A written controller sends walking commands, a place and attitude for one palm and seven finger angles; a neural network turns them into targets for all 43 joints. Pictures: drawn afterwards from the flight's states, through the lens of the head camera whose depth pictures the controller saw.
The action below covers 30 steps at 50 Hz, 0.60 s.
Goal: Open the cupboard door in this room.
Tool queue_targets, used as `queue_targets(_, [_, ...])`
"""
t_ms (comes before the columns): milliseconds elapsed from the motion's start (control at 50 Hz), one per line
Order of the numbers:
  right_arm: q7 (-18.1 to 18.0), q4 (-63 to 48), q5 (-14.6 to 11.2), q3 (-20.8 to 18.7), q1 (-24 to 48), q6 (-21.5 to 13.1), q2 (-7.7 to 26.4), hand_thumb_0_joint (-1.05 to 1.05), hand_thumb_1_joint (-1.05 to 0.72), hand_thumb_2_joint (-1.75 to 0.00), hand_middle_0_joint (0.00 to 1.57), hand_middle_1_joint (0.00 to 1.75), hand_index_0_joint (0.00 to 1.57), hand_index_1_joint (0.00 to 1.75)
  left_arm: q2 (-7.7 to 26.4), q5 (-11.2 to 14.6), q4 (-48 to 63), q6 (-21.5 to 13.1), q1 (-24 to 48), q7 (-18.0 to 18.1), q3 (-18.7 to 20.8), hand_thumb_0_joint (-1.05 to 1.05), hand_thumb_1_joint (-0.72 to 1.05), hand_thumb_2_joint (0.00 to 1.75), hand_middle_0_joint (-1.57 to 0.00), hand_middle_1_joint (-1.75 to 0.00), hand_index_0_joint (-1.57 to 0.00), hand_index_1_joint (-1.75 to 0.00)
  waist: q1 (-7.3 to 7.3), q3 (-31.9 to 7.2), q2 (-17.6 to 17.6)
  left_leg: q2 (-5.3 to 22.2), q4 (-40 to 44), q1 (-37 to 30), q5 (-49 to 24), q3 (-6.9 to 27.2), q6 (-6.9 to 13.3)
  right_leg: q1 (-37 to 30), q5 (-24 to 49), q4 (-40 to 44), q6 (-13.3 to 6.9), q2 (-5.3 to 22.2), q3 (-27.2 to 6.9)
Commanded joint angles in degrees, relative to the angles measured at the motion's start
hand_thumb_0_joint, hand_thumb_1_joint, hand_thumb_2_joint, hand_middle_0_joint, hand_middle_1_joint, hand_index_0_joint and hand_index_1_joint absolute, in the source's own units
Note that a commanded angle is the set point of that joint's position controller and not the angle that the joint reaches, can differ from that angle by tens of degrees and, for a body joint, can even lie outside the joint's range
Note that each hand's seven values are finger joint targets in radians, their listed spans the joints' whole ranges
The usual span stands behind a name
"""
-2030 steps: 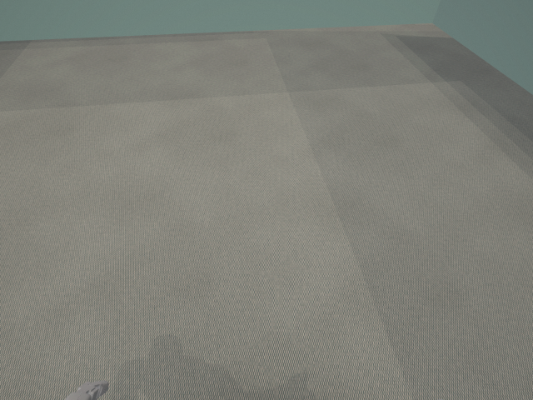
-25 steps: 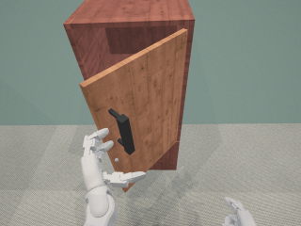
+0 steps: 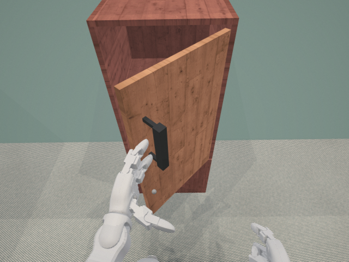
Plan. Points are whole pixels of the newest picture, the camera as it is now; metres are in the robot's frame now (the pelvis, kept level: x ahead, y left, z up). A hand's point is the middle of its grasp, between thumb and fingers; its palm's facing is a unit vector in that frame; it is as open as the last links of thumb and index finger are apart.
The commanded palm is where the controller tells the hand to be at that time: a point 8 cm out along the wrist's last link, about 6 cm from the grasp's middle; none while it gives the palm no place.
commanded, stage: slide the hand sideways off the handle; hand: left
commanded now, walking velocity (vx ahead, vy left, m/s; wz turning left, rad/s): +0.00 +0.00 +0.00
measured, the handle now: (155, 144) +0.37 +0.07 +0.08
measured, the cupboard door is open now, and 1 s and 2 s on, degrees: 46 46 46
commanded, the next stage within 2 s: draw the hand back to the body in 0.96 s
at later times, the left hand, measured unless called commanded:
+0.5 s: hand (136, 202) +0.23 +0.09 +0.08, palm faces +0.04 -1.00 +0.01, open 16.3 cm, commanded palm +0.20 +0.15 +0.07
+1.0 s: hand (115, 219) +0.20 +0.13 +0.07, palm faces +0.04 -1.00 -0.04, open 16.3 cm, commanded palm +0.17 +0.19 +0.07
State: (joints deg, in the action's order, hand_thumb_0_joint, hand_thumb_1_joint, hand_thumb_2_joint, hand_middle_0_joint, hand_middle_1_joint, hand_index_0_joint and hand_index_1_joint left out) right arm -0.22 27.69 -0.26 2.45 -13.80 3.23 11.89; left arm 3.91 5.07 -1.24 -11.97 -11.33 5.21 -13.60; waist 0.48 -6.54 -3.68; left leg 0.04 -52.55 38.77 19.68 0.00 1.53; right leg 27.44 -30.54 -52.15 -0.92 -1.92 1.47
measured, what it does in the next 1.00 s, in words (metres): stands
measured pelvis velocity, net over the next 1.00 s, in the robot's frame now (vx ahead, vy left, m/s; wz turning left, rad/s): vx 0.01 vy -0.03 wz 0.01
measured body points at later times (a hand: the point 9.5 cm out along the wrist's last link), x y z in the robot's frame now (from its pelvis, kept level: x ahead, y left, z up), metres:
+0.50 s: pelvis -0.01 +0.00 +0.00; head +0.00 -0.01 +0.45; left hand +0.22 +0.15 +0.08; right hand +0.17 -0.21 -0.08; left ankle +0.07 +0.10 -0.69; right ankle -0.04 -0.11 -0.69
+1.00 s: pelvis +0.01 -0.03 -0.01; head +0.03 -0.04 +0.44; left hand +0.19 +0.18 +0.07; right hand +0.19 -0.25 -0.09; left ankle +0.07 +0.10 -0.69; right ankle -0.04 -0.11 -0.69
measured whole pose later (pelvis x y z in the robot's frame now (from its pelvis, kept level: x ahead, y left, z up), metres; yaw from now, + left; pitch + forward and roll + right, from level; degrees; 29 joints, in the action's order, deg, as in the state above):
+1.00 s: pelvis +0.01 -0.03 -0.01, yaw +1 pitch +9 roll -1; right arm -2.4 25.4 -1.3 0.8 -15.6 -2.4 13.4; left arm 10.5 13.1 13.7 -16.7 -33.7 -7.0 1.6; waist -0.5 -8.3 -3.4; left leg 1.0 -56.7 43.3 22.4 1.9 -0.5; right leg 31.5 -33.6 -56.1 -2.8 -3.2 3.2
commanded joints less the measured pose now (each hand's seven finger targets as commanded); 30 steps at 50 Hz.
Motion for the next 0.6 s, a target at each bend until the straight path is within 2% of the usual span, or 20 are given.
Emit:
queue_targets(0, [-0.06, -10.54, 0.15, -2.33, 7.72, -4.7, 5.69, 0.0, -0.9, -0.9, 0.2, 0.3, 0.2, 0.3, -5.01, 0.59, 15.11, -4.99, 10.15, 3.02, 0.76, 0.0, -0.5, 0.3, -0.15, -0.3, -0.15, -0.3, 0.32, -6.09, 5.33, 0.76, 8.79, -14.85, 1.3, 4.06, -0.51, 9.83, 8.1, 9.31, -0.61, -0.18, 1.92])
queue_targets(20, [0.19, -10.46, 0.45, -2.55, 7.07, -4.93, 5.79, 0.0, -0.9, -0.9, 0.2, 0.3, 0.2, 0.3, -4.6, -0.71, 16.52, -5.71, 11.11, 4.22, 0.54, 0.0, -0.5, 0.3, -0.15, -0.3, -0.15, -0.3, 0.79, -7.34, 5.37, 0.85, 8.37, -15.05, 1.16, 4.39, -0.43, 10.65, 8.18, 8.43, -0.62, -0.13, 1.96])
queue_targets(40, [0.56, -10.58, 0.62, -2.74, 6.56, -5.24, 5.77, 0.0, -0.9, -0.9, 0.2, 0.3, 0.2, 0.3, -4.31, -2.39, 17.89, -6.4, 10.51, 4.96, -0.25, 0.0, -0.5, 0.3, -0.15, -0.3, -0.15, -0.3, 0.76, -8.06, 3.55, 0.95, 7.99, -15.06, 1.17, 4.5, -0.53, 11.49, 8.0, 7.48, -0.77, -0.07, 1.8])
queue_targets(60, [0.92, -10.71, 0.8, -2.82, 6.16, -5.33, 5.79, 0.0, -0.9, -0.9, 0.2, 0.3, 0.2, 0.3, -4.19, -3.63, 17.66, -6.75, 8.61, 5.49, -0.78, 0.0, -0.5, 0.3, -0.15, -0.3, -0.15, -0.3, 0.91, -7.67, 3.55, 1.07, 7.85, -14.54, 1.76, 4.71, -0.49, 12.33, 7.51, 7.01, -0.82, -0.11, 1.85])
queue_targets(80, [1.18, -10.69, 0.91, -2.98, 5.72, -5.32, 6.08, 0.0, -0.9, -0.9, 0.2, 0.3, 0.2, 0.3, -2.75, -5.09, 18.64, -7.24, 8.56, 5.86, -0.55, 0.0, -0.5, 0.3, -0.15, -0.3, -0.15, -0.3, 0.85, -8.87, 2.87, 1.18, 7.8, -14.39, 2.07, 5.02, -0.53, 12.25, 7.37, 6.23, -0.97, -0.04, 1.68])
queue_targets(100, [1.45, -10.99, 0.94, -3.02, 5.74, -5.32, 5.91, 0.0, -0.9, -0.9, 0.2, 0.3, 0.2, 0.3, -3.1, -6.08, 19.01, -7.41, 7.74, 5.98, -1.49, 0.0, -0.5, 0.3, -0.15, -0.3, -0.15, -0.3, 0.82, -8.95, 1.12, 1.22, 7.78, -14.64, 2.65, 5.14, -0.59, 13.07, 7.0, 5.78, -1.08, 0.04, 1.66])
queue_targets(120, [1.59, -11.16, 0.97, -3.07, 5.54, -5.27, 6.01, 0.0, -0.9, -0.9, 0.2, 0.3, 0.2, 0.3, -3.23, -6.54, 18.94, -7.24, 7.45, 5.94, -2.17, 0.0, -0.5, 0.3, -0.15, -0.3, -0.15, -0.3, 1.22, -8.97, 1.49, 1.28, 7.72, -14.43, 3.51, 5.34, -0.54, 13.35, 6.66, 5.66, -1.07, 0.06, 1.7])
queue_targets(140, [1.61, -11.39, 0.89, -3.14, 5.55, -5.22, 6.07, 0.0, -0.9, -0.9, 0.2, 0.3, 0.2, 0.3, -2.45, -6.57, 19.14, -7.02, 6.47, 5.79, -1.55, 0.0, -0.5, 0.3, -0.15, -0.3, -0.15, -0.3, 0.86, -9.03, 0.82, 1.27, 7.82, -14.33, 4.15, 5.24, -0.57, 13.26, 6.32, 5.9, -1.14, 0.04, 1.49])
queue_targets(200, [1.12, -12.27, 0.57, -2.87, 6.09, -4.7, 6.16, 0.0, -0.9, -0.9, 0.2, 0.3, 0.2, 0.3, -1.82, -5.4, 18.57, -5.15, 3.83, 5.04, -0.54, 0.0, -0.5, 0.3, -0.15, -0.3, -0.15, -0.3, 0.28, -8.31, 2.53, 1.19, 8.93, -13.75, 5.78, 4.96, -0.51, 11.46, 5.55, 7.04, -1.06, -0.11, 1.55])
queue_targets(220, [0.88, -12.45, 0.5, -2.66, 6.22, -4.61, 6.13, 0.0, -0.9, -0.9, 0.2, 0.3, 0.2, 0.3, -2.08, -4.63, 18.68, -4.36, 3.98, 4.82, -0.5, 0.0, -0.5, 0.3, -0.15, -0.3, -0.15, -0.3, 0.49, -8.07, 3.73, 1.06, 8.97, -13.58, 5.8, 4.72, -0.35, 10.98, 5.51, 7.6, -0.89, -0.2, 1.59])
queue_targets(240, [0.59, -12.38, 0.32, -2.56, 6.31, -4.42, 6.22, 0.0, -0.9, -0.9, 0.2, 0.3, 0.2, 0.3, -0.61, -4.1, 18.4, -3.74, 3.44, 4.82, 1.48, 0.0, -0.5, 0.3, -0.15, -0.3, -0.15, -0.3, 0.0, -7.38, 4.02, 1.05, 9.37, -13.12, 6.44, 4.64, -0.46, 10.58, 4.95, 7.91, -0.94, -0.33, 1.54])
queue_targets(280, [0.11, -12.63, 0.36, -2.39, 6.67, -4.31, 6.28, 0.0, -0.9, -0.9, 0.2, 0.3, 0.2, 0.3, -0.05, -3.1, 19.17, -3.06, 2.72, 4.83, 2.65, 0.0, -0.5, 0.3, -0.15, -0.3, -0.15, -0.3, -0.08, -7.08, 5.84, 1.01, 9.41, -12.79, 6.25, 4.5, -0.31, 9.81, 4.83, 8.46, -0.81, -0.45, 1.5])
queue_targets(320, [-0.11, -12.58, 0.24, -2.27, 6.53, -4.57, 5.97, 0.0, -0.9, -0.9, 0.2, 0.3, 0.2, 0.3, -0.06, -2.32, 20.19, -3.35, 1.83, 4.73, 3.32, 0.0, -0.5, 0.3, -0.15, -0.3, -0.15, -0.3, -0.14, -6.37, 6.0, 0.91, 8.99, -12.81, 5.01, 3.88, -0.27, 9.92, 5.04, 8.78, -0.72, -0.52, 1.47])
queue_targets(340, [-0.1, -12.72, 0.3, -2.17, 6.66, -4.78, 5.9, 0.0, -0.9, -0.9, 0.2, 0.3, 0.2, 0.3, -0.67, -1.96, 21.39, -3.66, 0.89, 4.46, 2.88, 0.0, -0.5, 0.3, -0.15, -0.3, -0.15, -0.3, -0.14, -6.14, 4.5, 0.87, 8.82, -12.99, 4.47, 3.65, -0.27, 10.14, 5.38, 8.9, -0.7, -0.46, 1.42])
queue_targets(420, [-0.02, -12.4, 0.4, -2.38, 5.56, -5.74, 6.01, 0.0, -0.9, -0.9, 0.2, 0.3, 0.2, 0.3, 1.29, -1.57, 23.66, -5.68, -2.04, 2.67, 3.96, 0.0, -0.5, 0.3, -0.15, -0.3, -0.15, -0.3, 0.4, -6.35, 4.06, 0.84, 7.29, -12.7, 1.65, 3.33, -0.09, 10.43, 7.31, 8.53, -0.63, -0.44, 1.05])
queue_targets(460, [0.08, -12.58, 0.32, -2.44, 5.12, -6.03, 6.18, 0.0, -0.9, -0.9, 0.2, 0.3, 0.2, 0.3, 2.33, -1.09, 23.51, -6.16, -5.41, 0.92, 4.78, 0.0, -0.5, 0.3, -0.15, -0.3, -0.15, -0.3, 0.13, -5.75, 3.49, 0.7, 6.82, -11.87, 1.17, 2.99, -0.09, 10.39, 7.63, 8.5, -0.66, -0.48, 0.9])
queue_targets(520, [-0.04, -12.66, 0.13, -2.52, 4.78, -6.58, 6.39, 0.0, -0.9, -0.9, 0.2, 0.3, 0.2, 0.3, 2.92, -0.66, 24.17, -6.46, -6.15, -1.26, 4.64, 0.0, -0.5, 0.3, -0.15, -0.3, -0.15, -0.3, 0.88, -4.77, 2.95, 0.61, 6.26, -11.51, 1.09, 3.19, 0.01, 11.18, 8.0, 8.31, -0.51, -0.44, 0.73])
queue_targets(540, [-0.18, -12.88, 0.09, -2.74, 4.71, -6.79, 6.42, 0.0, -0.9, -0.9, 0.2, 0.3, 0.2, 0.3, 3.58, -0.28, 25.21, -6.61, -7.47, -1.75, 5.63, 0.0, -0.5, 0.3, -0.15, -0.3, -0.15, -0.3, 0.37, -6.11, 2.37, 0.49, 5.8, -11.84, 0.18, 2.87, 0.08, 10.7, 8.88, 8.19, -0.51, -0.42, 0.51])
queue_targets(580, [-0.4, -12.99, -0.05, -2.65, 4.43, -7.12, 6.56, 0.0, -0.9, -0.9, 0.2, 0.3, 0.2, 0.3, 4.48, 0.68, 25.97, -6.58, -8.36, -2.64, 6.47, 0.0, -0.5, 0.3, -0.15, -0.3, -0.15, -0.3, 0.56, -5.9, 3.08, 0.33, 5.48, -11.15, 0.31, 2.98, 0.23, 10.32, 8.9, 8.52, -0.41, -0.48, 0.29])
